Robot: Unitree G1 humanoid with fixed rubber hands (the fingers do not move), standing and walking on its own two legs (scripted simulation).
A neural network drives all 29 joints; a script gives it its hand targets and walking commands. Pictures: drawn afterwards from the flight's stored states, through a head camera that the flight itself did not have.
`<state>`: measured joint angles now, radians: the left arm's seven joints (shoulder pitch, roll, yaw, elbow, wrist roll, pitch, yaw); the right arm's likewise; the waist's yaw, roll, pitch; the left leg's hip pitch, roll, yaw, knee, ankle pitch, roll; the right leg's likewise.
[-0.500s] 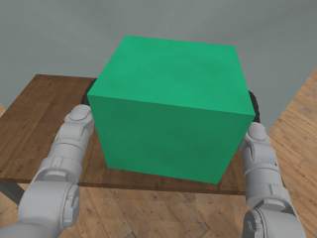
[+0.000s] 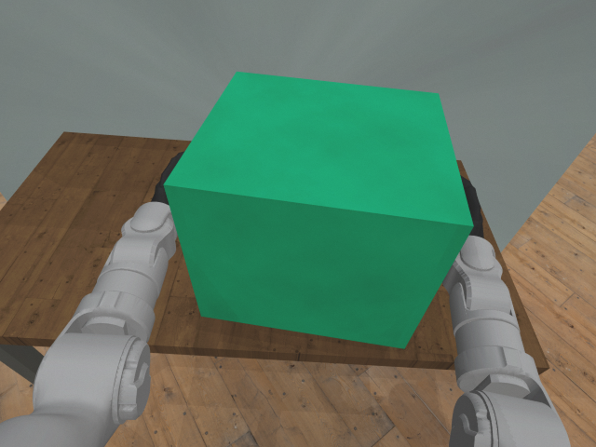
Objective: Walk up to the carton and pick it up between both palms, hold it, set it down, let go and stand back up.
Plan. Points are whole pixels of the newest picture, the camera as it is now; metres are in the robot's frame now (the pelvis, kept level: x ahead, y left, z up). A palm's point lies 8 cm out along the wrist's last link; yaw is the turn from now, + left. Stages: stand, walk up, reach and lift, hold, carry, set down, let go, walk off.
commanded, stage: set down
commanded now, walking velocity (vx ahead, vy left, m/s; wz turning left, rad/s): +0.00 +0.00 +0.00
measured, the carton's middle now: (318, 206) +0.46 -0.04 +0.08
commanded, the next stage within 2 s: none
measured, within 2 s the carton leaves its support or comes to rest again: rests again in 1.58 s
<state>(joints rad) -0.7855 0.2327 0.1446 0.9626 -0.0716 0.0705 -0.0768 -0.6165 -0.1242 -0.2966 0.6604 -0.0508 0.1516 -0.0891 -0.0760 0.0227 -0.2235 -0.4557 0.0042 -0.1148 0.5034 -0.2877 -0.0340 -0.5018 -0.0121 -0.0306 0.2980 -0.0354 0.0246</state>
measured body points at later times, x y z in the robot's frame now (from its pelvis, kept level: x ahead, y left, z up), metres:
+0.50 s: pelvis +0.01 +0.00 +0.00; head +0.05 +0.02 +0.45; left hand +0.46 +0.17 +0.07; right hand +0.40 -0.23 +0.07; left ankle -0.04 +0.13 -0.74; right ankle +0.05 -0.14 -0.74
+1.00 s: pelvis +0.02 +0.01 +0.00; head +0.07 +0.02 +0.45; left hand +0.47 +0.17 +0.06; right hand +0.40 -0.23 +0.05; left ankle -0.04 +0.13 -0.74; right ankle +0.05 -0.14 -0.74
